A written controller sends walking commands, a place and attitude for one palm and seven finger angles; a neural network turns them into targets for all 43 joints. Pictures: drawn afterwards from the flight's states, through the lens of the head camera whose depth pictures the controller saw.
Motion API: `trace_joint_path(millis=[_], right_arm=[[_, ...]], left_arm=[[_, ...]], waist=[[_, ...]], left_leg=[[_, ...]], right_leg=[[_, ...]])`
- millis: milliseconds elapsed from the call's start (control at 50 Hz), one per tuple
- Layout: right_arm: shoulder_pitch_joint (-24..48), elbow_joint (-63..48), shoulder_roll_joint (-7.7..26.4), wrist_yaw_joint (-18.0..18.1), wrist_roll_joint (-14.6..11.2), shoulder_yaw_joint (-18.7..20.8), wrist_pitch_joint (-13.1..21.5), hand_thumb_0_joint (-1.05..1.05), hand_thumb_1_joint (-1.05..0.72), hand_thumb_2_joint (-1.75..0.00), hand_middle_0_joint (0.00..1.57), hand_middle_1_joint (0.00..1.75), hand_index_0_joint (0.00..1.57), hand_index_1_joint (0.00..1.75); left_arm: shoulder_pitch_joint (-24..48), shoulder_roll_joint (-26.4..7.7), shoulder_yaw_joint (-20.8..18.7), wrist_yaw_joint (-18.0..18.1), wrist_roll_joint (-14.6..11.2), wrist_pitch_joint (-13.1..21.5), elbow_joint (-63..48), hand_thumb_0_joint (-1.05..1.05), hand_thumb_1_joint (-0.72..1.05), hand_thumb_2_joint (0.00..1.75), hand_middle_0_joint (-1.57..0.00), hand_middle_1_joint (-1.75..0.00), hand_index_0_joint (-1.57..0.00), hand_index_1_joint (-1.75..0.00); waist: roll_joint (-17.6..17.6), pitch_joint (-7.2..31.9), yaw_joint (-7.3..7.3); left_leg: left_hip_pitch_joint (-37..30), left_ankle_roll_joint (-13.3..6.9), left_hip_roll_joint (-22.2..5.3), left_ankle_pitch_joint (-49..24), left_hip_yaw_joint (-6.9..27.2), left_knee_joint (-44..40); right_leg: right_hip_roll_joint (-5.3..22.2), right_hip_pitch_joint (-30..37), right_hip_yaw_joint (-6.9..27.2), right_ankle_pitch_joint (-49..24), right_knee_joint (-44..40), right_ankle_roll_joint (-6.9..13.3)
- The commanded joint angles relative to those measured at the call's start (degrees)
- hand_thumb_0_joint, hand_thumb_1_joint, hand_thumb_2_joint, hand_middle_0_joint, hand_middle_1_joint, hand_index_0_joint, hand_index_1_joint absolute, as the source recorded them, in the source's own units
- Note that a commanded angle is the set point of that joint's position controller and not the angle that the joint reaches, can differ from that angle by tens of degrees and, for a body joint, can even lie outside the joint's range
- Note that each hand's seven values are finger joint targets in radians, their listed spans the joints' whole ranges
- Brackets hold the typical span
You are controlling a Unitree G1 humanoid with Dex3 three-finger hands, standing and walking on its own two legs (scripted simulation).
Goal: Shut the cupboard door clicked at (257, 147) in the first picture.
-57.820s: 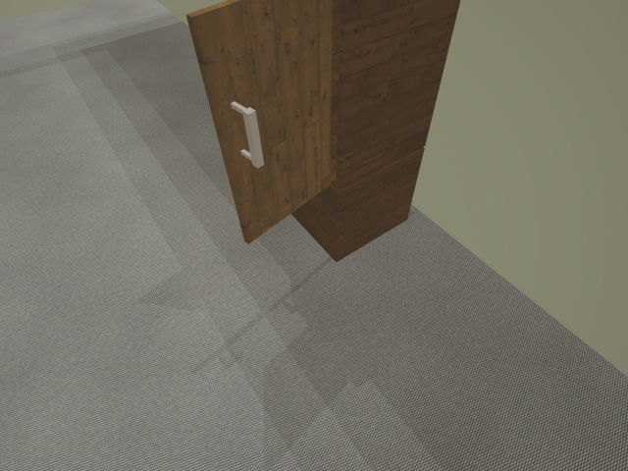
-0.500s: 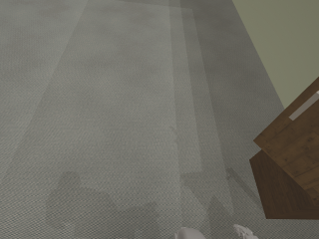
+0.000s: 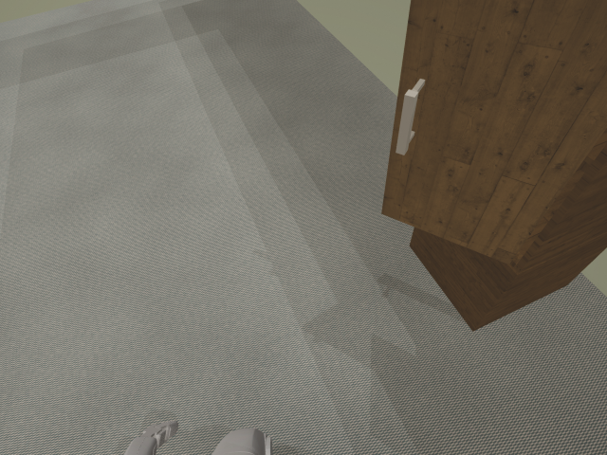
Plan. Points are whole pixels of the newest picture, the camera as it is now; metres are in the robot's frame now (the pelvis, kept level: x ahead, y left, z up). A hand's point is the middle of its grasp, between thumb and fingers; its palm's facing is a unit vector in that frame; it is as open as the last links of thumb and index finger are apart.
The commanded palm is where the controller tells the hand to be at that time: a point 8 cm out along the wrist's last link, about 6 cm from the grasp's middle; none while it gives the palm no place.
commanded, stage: turn to face it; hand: left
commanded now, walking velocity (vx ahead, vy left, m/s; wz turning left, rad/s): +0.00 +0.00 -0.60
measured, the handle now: (410, 118) +0.69 -0.19 +0.01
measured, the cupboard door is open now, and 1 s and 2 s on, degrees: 35 35 35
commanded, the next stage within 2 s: take the last steps up to it in 0.80 s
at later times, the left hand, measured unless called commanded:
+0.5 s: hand out of the picture +0.09 +0.24 -0.18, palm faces -0.18 -0.96 -0.23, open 7.4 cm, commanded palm none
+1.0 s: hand (246, 410) +0.20 +0.11 -0.15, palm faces -0.51 -0.82 -0.27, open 7.3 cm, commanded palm none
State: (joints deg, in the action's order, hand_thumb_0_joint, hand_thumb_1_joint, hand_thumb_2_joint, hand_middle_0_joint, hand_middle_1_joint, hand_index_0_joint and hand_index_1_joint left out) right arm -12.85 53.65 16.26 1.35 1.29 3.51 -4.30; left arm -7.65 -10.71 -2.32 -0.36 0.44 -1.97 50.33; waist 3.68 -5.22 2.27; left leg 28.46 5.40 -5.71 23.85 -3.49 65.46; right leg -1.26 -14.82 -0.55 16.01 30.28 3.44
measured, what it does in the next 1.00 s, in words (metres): steps on the spot, turning right: left foot, then right foot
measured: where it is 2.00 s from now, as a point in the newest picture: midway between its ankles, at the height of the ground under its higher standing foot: outside the picture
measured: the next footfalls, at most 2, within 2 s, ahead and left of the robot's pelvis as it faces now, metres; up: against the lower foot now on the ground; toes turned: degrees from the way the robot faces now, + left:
left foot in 0.46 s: +0.09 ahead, +0.14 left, +0.00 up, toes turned -16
right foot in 0.88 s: -0.02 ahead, -0.10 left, +0.00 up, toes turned -31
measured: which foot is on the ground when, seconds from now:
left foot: up 0.00-0.44, down 0.46-0.90, up 0.92-1.00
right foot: down 0.00-0.46, up 0.48-0.86, down 0.88-1.00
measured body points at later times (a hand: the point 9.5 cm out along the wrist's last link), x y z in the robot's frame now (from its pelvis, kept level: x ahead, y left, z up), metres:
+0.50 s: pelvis +0.02 +0.04 -0.01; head +0.07 +0.04 +0.44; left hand +0.10 +0.29 -0.16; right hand +0.11 -0.24 -0.12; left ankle +0.05 +0.15 -0.74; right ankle -0.01 -0.08 -0.73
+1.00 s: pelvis +0.01 +0.00 +0.00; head +0.02 -0.04 +0.44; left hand +0.23 +0.16 -0.13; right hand -0.13 -0.23 -0.17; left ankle +0.04 +0.14 -0.68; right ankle -0.06 -0.08 -0.74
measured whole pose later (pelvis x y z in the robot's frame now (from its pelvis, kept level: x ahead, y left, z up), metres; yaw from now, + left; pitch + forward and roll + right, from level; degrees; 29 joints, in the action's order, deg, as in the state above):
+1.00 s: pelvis +0.01 +0.00 +0.00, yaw -30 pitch +0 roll +0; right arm -16.0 56.9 16.0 1.7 1.3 3.1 -3.9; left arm -7.6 -10.4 -1.7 -0.4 1.0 -1.0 52.6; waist 4.1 -3.9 2.6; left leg 24.1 3.6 -5.0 29.0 -3.5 58.8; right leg 0.3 -13.7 -1.8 17.9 31.1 1.4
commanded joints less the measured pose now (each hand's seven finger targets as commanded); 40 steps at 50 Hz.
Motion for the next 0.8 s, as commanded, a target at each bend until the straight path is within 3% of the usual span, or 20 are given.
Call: trace_joint_path(millis=[0, 60, 160, 260, 320, 360, 380, 400, 420, 440, 460, 480, 500, 560, 580, 660, 720, 780], right_arm=[[-0.14, -4.47, 3.56, -0.44, 0.08, 0.99, 1.39, 0.00, -0.90, -0.90, 0.20, 0.30, 0.20, 0.30], [1.58, -5.24, 3.67, -0.38, 0.11, 1.05, 1.38, 0.00, -0.90, -0.90, 0.20, 0.30, 0.20, 0.30], [5.54, -7.03, 3.80, -0.19, -0.06, 1.03, 1.60, 0.00, -0.90, -0.90, 0.20, 0.30, 0.20, 0.30], [8.88, -9.00, 3.13, 0.15, -0.59, 0.71, 2.35, 0.00, -0.90, -0.90, 0.20, 0.30, 0.20, 0.30], [9.02, -9.48, 2.37, 0.37, -1.07, 0.47, 2.73, 0.00, -0.90, -0.90, 0.20, 0.30, 0.20, 0.30], [6.84, -8.95, 2.41, 0.60, -1.48, 0.44, 2.97, 0.00, -0.90, -0.90, 0.20, 0.30, 0.20, 0.30], [4.73, -8.32, 2.49, 0.76, -1.55, 0.47, 3.12, 0.00, -0.90, -0.90, 0.20, 0.30, 0.20, 0.30], [1.91, -7.36, 3.44, 1.00, -1.57, 0.55, 3.56, 0.00, -0.90, -0.90, 0.20, 0.30, 0.20, 0.30], [0.58, -7.25, 6.98, 1.25, -1.11, 0.97, 4.25, 0.00, -0.90, -0.90, 0.20, 0.30, 0.20, 0.30], [0.61, -7.80, 11.03, 1.34, -0.50, 1.75, 4.21, 0.00, -0.90, -0.90, 0.20, 0.30, 0.20, 0.30], [-0.07, -8.38, 10.59, 1.30, -0.22, 1.35, 3.67, 0.00, -0.90, -0.90, 0.20, 0.30, 0.20, 0.30], [1.93, -9.39, 8.95, 1.16, 0.33, 0.64, 3.47, 0.00, -0.90, -0.90, 0.20, 0.30, 0.20, 0.30], [4.41, -9.41, 7.50, 1.47, 0.47, 0.30, 3.90, 0.00, -0.90, -0.90, 0.20, 0.30, 0.20, 0.30], [4.50, -9.43, 6.20, 1.60, 0.40, -0.25, 4.09, 0.00, -0.90, -0.90, 0.20, 0.30, 0.20, 0.30], [3.28, -8.81, 6.48, 1.56, 0.50, -0.08, 4.17, 0.00, -0.90, -0.90, 0.20, 0.30, 0.20, 0.30], [-0.55, -6.49, 6.83, 1.24, 0.32, 0.31, 4.30, 0.00, -0.90, -0.90, 0.20, 0.30, 0.20, 0.30], [-1.92, -5.07, 7.47, 0.86, 0.62, 0.79, 4.10, 0.00, -0.90, -0.90, 0.20, 0.30, 0.20, 0.30], [-2.33, -3.71, 8.34, 0.53, 0.58, 1.34, 3.95, 0.00, -0.90, -0.90, 0.20, 0.30, 0.20, 0.30]], left_arm=[[-2.81, -11.80, -3.25, 0.96, -0.05, 1.78, -3.06, 0.00, 0.90, 0.90, -0.20, -0.30, -0.20, -0.30], [-4.73, -11.85, -3.43, 0.87, 0.10, 2.01, -2.42, 0.00, 0.90, 0.90, -0.20, -0.30, -0.20, -0.30], [-6.30, -12.14, -3.78, 0.78, 0.52, 1.80, -2.07, 0.00, 0.90, 0.90, -0.20, -0.30, -0.20, -0.30], [-8.57, -12.71, -4.38, 1.15, 0.96, 1.56, -1.31, 0.00, 0.90, 0.90, -0.20, -0.30, -0.20, -0.30], [-8.36, -13.84, -4.74, 1.30, 1.06, 1.12, -1.33, 0.00, 0.90, 0.90, -0.20, -0.30, -0.20, -0.30], [-6.66, -13.80, -4.76, 1.33, 1.01, 0.84, -1.21, 0.00, 0.90, 0.90, -0.20, -0.30, -0.20, -0.30], [-5.50, -13.96, -4.72, 1.31, 0.79, 0.62, -1.53, 0.00, 0.90, 0.90, -0.20, -0.30, -0.20, -0.30], [-3.97, -13.09, -4.46, 1.29, 0.40, 0.46, -1.75, 0.00, 0.90, 0.90, -0.20, -0.30, -0.20, -0.30], [-4.79, -10.46, -3.82, 1.00, -0.23, 0.32, -2.43, 0.00, 0.90, 0.90, -0.20, -0.30, -0.20, -0.30], [-6.16, -8.37, -3.36, 0.34, -0.38, 0.50, -2.99, 0.00, 0.90, 0.90, -0.20, -0.30, -0.20, -0.30], [-4.98, -10.14, -3.47, 0.23, 0.46, 0.51, -2.89, 0.00, 0.90, 0.90, -0.20, -0.30, -0.20, -0.30], [-7.42, -10.21, -3.98, 0.03, 0.91, 0.13, -2.75, 0.00, 0.90, 0.90, -0.20, -0.30, -0.20, -0.30], [-7.32, -10.53, -4.46, -0.26, 1.28, -0.41, -1.26, 0.00, 0.90, 0.90, -0.20, -0.30, -0.20, -0.30], [-5.84, -9.74, -4.22, -1.19, 0.92, -1.08, -1.23, 0.00, 0.90, 0.90, -0.20, -0.30, -0.20, -0.30], [-5.25, -9.08, -4.01, -1.25, 0.81, -1.25, -1.33, 0.00, 0.90, 0.90, -0.20, -0.30, -0.20, -0.30], [-2.44, -7.79, -3.30, -1.40, 0.75, -1.36, -2.15, 0.00, 0.90, 0.90, -0.20, -0.30, -0.20, -0.30], [-0.10, -6.65, -2.67, -1.46, 0.76, -1.35, -2.81, 0.00, 0.90, 0.90, -0.20, -0.30, -0.20, -0.30], [-0.42, -6.39, -2.07, -1.28, 0.68, -0.64, -2.43, 0.00, 0.90, 0.90, -0.20, -0.30, -0.20, -0.30]], waist=[[-11.02, 8.21, -1.72], [-10.11, 8.37, -2.38], [-9.99, 6.60, -3.37], [-10.67, 8.22, -4.59], [-11.62, 9.77, -4.69], [-10.96, 10.58, -3.27], [-10.83, 11.00, -2.20], [-9.42, 12.10, -0.60], [-0.55, 13.72, -0.36], [12.42, 13.23, -1.08], [8.79, 11.05, -0.33], [4.61, 9.74, -2.13], [8.09, 7.98, -3.20], [6.05, 5.56, -3.28], [4.79, 6.08, -2.91], [5.35, 6.48, -1.59], [8.51, 6.25, -0.66], [9.91, 8.16, -0.79]], left_leg=[[5.88, 0.95, -0.50, -6.11, 4.05, 1.19], [7.36, 1.25, 0.06, -6.31, 4.96, -0.75], [7.23, 1.09, 0.92, -3.93, 5.81, -4.78], [4.82, 0.27, 2.78, 0.66, 5.91, -13.25], [-0.60, -0.62, 4.68, 1.71, 5.70, -20.74], [-6.33, -1.09, 5.55, -0.99, 5.56, -29.31], [-11.69, -1.38, 5.90, -5.32, 5.50, -35.25], [-20.39, -1.74, 4.17, -11.63, 5.60, -42.81], [-29.23, -4.11, -4.54, -14.60, 12.83, -48.72], [-33.84, -9.71, -17.76, -27.45, 23.70, -48.52], [-28.29, -13.72, -20.91, -34.68, 22.52, -46.30], [-23.11, -15.00, -19.92, -31.02, 18.85, -47.14], [-21.75, -14.11, -16.58, -34.21, 16.76, -47.00], [-20.35, -12.84, -12.36, -37.42, 8.32, -45.39], [-22.08, -12.79, -11.91, -38.70, 7.25, -44.86], [-24.23, -13.21, -12.27, -38.23, 4.77, -44.57], [-22.30, -13.16, -12.40, -36.40, 3.04, -44.07], [-22.99, -12.81, -12.70, -37.74, 2.90, -40.81]], right_leg=[[12.17, 9.00, 12.79, -28.03, -11.02, 4.29], [12.23, 10.73, 15.70, -25.09, -11.50, 4.70], [12.91, 9.32, 21.46, -19.13, -12.33, 7.04], [13.49, 11.66, 27.11, -25.63, -9.48, 9.18], [12.32, 10.40, 29.08, -30.84, -7.35, 8.66], [11.04, 8.05, 29.59, -32.33, -5.04, 6.75], [9.40, 5.06, 29.08, -30.04, -3.64, 5.00], [6.61, -0.35, 26.63, -25.01, -0.94, 2.34], [-0.10, -8.66, 20.26, -12.13, 5.22, -0.85], [-4.80, -18.40, 10.73, 15.71, 16.65, -3.84], [-1.63, -16.62, 6.62, 18.71, 26.23, -4.84], [-0.95, -15.42, 5.44, 17.19, 32.17, -5.33], [-0.39, -17.24, 5.12, 14.84, 35.56, -6.16], [1.46, -17.42, 3.02, 10.70, 38.13, -6.75], [1.43, -17.73, 2.54, 9.89, 37.29, -6.94], [2.60, -16.81, 0.44, 8.06, 30.65, -7.05], [2.49, -11.83, -1.85, 9.15, 21.40, -6.37], [1.24, -6.20, -3.65, 7.92, 11.02, -5.15]])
